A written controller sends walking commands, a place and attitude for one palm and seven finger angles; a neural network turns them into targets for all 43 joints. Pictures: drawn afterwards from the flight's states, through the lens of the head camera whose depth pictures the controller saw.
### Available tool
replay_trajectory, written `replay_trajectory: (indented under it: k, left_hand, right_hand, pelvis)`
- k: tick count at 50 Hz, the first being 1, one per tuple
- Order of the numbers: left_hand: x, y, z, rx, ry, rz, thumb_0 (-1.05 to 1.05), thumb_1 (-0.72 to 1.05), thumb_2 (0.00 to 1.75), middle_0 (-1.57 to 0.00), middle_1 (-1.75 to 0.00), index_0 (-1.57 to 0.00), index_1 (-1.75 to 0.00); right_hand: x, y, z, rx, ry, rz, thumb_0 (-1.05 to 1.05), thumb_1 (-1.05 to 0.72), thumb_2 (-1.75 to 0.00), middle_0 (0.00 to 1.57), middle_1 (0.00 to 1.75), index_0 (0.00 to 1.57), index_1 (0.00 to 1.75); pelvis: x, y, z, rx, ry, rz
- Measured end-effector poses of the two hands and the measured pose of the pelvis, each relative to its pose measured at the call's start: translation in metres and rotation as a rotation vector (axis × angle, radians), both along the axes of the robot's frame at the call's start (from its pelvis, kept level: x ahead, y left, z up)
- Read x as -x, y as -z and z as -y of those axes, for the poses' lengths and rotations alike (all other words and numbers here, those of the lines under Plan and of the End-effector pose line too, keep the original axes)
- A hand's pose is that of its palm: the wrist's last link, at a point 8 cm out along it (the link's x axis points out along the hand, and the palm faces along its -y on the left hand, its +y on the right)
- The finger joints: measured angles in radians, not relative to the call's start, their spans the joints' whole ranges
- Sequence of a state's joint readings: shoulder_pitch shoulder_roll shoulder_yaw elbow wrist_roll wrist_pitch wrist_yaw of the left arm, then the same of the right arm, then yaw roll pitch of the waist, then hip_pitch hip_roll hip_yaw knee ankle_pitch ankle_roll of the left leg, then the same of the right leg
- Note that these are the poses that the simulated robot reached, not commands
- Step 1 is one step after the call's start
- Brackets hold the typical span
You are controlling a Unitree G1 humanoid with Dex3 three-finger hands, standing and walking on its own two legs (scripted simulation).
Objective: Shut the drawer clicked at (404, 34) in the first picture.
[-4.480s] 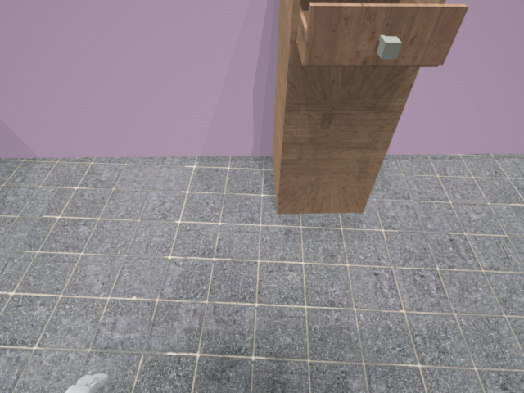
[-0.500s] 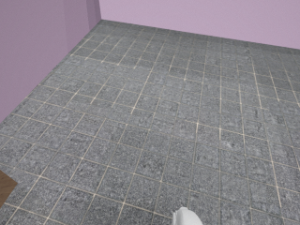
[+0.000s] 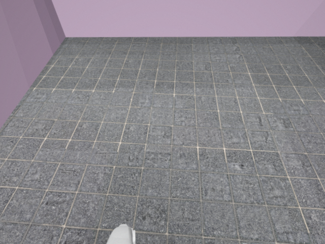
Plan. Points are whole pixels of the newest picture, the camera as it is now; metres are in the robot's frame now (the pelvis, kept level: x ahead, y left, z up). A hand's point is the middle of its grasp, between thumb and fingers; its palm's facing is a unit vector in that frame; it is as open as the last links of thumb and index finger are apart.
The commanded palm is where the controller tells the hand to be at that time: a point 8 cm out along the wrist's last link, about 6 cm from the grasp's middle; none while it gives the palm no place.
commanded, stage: turn to face it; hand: left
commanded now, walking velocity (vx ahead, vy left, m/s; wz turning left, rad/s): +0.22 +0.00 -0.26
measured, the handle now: out of the picture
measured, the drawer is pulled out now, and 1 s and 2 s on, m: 0.16 0.16 0.16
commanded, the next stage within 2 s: none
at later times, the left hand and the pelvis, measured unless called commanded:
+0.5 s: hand (73, 243) +0.16 +0.27 -0.18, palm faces +0.19 -0.97 -0.16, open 7.3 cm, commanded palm none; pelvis +0.11 +0.08 +0.00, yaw +8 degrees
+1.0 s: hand out of the picture +0.10 +0.24 -0.14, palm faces +0.44 -0.84 -0.31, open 7.3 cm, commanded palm none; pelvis +0.11 +0.02 +0.00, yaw +26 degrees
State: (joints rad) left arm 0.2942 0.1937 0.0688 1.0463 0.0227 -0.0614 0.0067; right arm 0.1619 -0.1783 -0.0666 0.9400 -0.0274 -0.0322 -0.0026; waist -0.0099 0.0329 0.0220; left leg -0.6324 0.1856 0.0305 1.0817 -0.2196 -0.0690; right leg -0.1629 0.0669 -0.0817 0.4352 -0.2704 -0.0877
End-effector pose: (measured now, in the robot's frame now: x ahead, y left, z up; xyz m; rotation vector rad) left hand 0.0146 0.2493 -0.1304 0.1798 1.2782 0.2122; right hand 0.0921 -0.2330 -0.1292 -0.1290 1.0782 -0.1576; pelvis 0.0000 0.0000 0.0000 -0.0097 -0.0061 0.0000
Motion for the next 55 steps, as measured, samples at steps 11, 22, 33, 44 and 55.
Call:
replay_trajectory:
  k: [11, 22, 33, 44, 55]
  left_hand:
    - [-0.023, 0.037, -0.021, 0.101, -0.104, -0.141, 0.00, 0.91, 0.90, -0.20, -0.30, -0.20, -0.30]
    - [-0.109, 0.026, -0.060, 0.107, -0.116, -0.009, 0.00, 0.91, 0.90, -0.20, -0.30, -0.20, -0.30]
    - [-0.146, 0.004, -0.085, 0.014, -0.166, 0.119, 0.00, 0.91, 0.90, -0.20, -0.30, -0.20, -0.30]
    - [-0.101, -0.017, -0.051, -0.078, -0.289, 0.143, 0.00, 0.91, 0.90, -0.20, -0.30, -0.20, -0.30]
    - [-0.022, -0.016, -0.018, -0.055, -0.476, 0.053, 0.00, 0.91, 0.90, -0.20, -0.30, -0.20, -0.30]
  right_hand:
    - [-0.125, 0.003, -0.067, 0.031, -0.133, 0.011, 0.00, -0.91, -0.90, 0.20, 0.30, 0.19, 0.30]
    - [-0.100, -0.007, -0.079, 0.091, -0.093, -0.149, -0.02, -0.95, -0.90, 0.21, 0.30, 0.20, 0.30]
    - [-0.085, -0.003, -0.066, 0.080, -0.123, -0.239, 0.00, -0.91, -0.90, 0.20, 0.30, 0.20, 0.30]
    - [-0.112, 0.020, -0.031, 0.044, -0.247, -0.259, 0.01, -0.91, -0.90, 0.20, 0.30, 0.20, 0.30]
    - [-0.177, 0.012, -0.043, 0.084, -0.466, -0.235, 0.01, -0.91, -0.90, 0.20, 0.30, 0.19, 0.30]
  pelvis:
    - [-0.090, 0.016, -0.051, 0.027, -0.032, 0.004]
    - [-0.109, 0.002, -0.082, 0.039, -0.102, 0.000]
    - [-0.112, -0.001, -0.071, 0.042, -0.226, -0.041]
    - [-0.104, 0.003, -0.031, -0.001, -0.368, -0.042]
    - [-0.105, -0.003, -0.026, -0.045, -0.541, -0.026]
